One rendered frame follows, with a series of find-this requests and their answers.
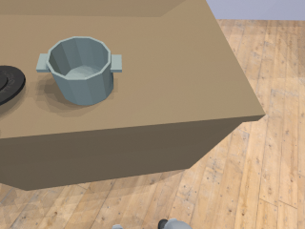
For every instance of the lid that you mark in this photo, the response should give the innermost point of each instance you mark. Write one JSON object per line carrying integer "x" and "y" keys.
{"x": 12, "y": 81}

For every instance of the robot right shin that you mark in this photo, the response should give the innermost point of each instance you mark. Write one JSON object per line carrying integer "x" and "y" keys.
{"x": 170, "y": 220}

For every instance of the pot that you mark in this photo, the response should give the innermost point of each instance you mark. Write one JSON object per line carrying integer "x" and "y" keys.
{"x": 82, "y": 68}

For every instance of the table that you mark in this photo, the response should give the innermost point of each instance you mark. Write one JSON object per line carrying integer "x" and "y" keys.
{"x": 180, "y": 93}

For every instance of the robot right foot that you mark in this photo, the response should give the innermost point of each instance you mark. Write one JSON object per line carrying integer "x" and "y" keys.
{"x": 162, "y": 223}

